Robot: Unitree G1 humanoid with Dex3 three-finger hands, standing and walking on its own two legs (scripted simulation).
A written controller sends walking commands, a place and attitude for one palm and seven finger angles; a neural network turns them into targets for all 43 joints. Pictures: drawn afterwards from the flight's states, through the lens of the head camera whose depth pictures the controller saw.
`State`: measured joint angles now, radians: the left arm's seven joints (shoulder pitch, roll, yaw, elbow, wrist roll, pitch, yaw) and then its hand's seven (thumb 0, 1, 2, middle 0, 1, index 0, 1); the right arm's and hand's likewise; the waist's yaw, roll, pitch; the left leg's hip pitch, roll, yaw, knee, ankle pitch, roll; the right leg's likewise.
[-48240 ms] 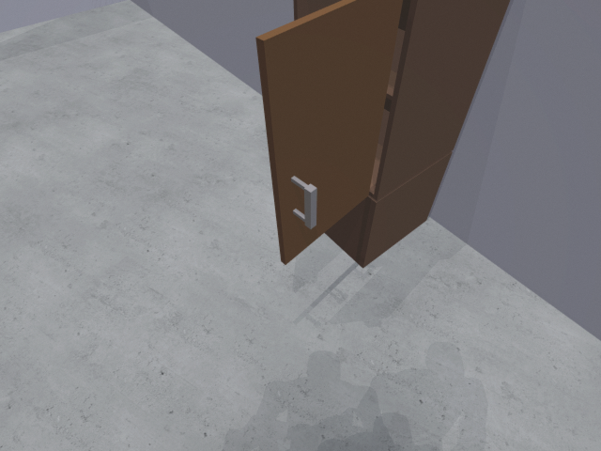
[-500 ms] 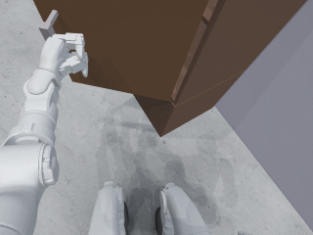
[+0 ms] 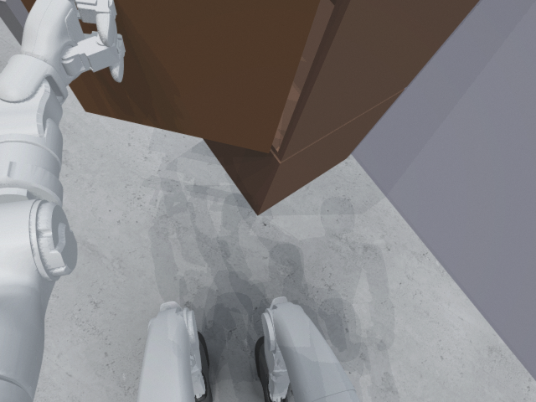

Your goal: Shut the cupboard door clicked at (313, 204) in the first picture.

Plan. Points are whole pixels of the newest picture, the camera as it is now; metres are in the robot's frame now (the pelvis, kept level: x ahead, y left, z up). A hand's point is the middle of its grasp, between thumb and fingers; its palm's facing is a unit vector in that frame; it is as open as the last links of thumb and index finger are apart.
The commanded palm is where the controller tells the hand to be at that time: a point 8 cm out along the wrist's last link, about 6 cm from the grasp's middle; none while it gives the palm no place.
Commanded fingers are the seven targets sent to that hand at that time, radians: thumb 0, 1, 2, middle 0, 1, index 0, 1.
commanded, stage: push the door shut along its arc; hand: left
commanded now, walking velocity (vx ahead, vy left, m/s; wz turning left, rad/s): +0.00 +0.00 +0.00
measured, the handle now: (38, 26) +0.60 +0.23 +0.07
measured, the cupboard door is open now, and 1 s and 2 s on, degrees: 45 33 33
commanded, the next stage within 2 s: pull the fist back off the door in 0.30 s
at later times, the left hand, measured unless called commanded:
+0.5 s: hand (128, 23) +0.60 +0.13 +0.08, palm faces -0.16 -0.98 +0.08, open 3.3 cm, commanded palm +0.60 +0.11 +0.07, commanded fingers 0.00 0.90 0.90 -1.30 -1.50 -1.30 -1.50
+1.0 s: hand (147, 49) +0.57 +0.11 +0.07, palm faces +0.09 -1.00 -0.02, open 3.1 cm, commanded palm +0.53 +0.14 +0.07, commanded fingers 0.00 0.90 0.90 -1.30 -1.50 -1.30 -1.50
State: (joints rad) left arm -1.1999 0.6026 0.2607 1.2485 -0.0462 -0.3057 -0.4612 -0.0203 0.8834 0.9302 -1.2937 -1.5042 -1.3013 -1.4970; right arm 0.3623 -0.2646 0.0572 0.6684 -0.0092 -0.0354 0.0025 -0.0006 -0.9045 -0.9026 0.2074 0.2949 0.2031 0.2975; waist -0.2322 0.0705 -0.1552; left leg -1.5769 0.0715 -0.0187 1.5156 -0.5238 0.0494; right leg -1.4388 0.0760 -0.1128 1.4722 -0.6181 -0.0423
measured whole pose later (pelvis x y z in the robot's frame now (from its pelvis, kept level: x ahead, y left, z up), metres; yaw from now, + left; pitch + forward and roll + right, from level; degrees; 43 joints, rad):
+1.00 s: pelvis +0.02 -0.01 +0.03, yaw +1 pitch +32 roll -4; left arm -1.01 0.34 0.32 1.17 0.01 -0.44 0.07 0.01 0.91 0.90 -1.29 -1.50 -1.30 -1.50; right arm 0.44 -0.23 0.01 0.68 -0.07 0.02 0.11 0.00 -0.91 -0.90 0.21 0.29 0.20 0.30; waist -0.22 0.08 -0.17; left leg -1.43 0.07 0.00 1.38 -0.52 0.03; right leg -1.31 0.08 -0.09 1.36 -0.61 -0.05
